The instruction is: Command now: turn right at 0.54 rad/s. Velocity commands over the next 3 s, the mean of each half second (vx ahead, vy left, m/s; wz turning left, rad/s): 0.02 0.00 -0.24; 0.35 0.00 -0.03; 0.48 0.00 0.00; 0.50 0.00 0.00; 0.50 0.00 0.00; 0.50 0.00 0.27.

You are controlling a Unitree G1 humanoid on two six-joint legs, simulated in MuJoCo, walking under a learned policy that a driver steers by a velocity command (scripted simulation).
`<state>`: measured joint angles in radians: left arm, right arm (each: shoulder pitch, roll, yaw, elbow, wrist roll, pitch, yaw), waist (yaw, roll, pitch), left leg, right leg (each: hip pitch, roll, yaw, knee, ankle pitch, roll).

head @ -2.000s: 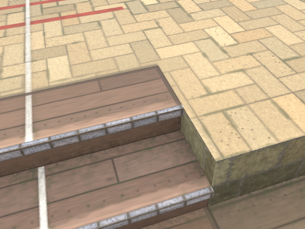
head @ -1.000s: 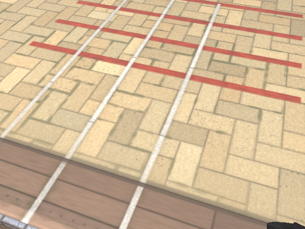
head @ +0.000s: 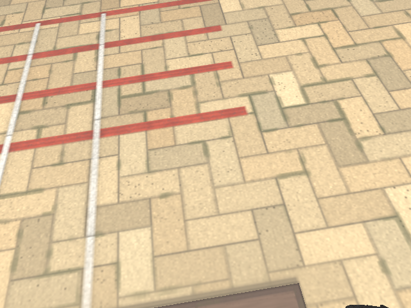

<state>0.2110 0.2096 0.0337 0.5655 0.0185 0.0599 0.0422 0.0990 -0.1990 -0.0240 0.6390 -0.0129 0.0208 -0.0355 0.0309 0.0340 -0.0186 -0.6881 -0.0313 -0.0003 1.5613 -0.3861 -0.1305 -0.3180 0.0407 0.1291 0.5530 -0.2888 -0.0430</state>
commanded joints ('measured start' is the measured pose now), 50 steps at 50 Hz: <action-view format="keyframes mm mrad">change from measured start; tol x32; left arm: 1 -48 152 45 -98 8 -2 17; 50 433 -10 -59 433 -42 -124 -14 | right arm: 1 -42 -42 -1 -98 2 -10 3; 30 209 -148 -65 68 13 1 -10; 50 -240 77 126 -178 26 -91 59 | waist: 1 -7 -144 -157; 12 6 -220 -81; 16 5 218 -130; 50 -10 -186 102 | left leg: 1 -64 11 -41 -25 -21 0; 10 303 51 2 -784 -9 30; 15 643 323 -217 -1126 898 216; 31 437 316 -338 -1390 -337 384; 34 259 190 -140 -1252 -198 319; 39 -476 -14 -135 441 7 175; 43 -844 -40 -153 924 32 250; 50 -197 108 229 92 279 174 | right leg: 1 231 -267 281 -74 775 -222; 10 117 -229 280 -107 636 -160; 15 -120 -11 106 119 -216 61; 34 157 -41 -183 -75 -67 -33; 37 390 -436 631 -445 -380 -269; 41 525 -363 273 -287 4 -211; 50 -184 -219 -114 -672 256 -125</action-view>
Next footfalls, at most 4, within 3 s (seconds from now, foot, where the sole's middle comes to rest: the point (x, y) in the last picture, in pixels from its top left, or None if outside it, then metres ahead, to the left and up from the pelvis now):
0.26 left None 0.01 0.16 -0.77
1.12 left None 0.32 0.07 -0.62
1.68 right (301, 248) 0.61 -0.19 -0.62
2.20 left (229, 163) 0.95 0.02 -0.62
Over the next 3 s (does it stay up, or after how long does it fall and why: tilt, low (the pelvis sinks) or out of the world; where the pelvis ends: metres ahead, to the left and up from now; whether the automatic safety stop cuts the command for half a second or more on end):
stays up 1.15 -0.13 0.16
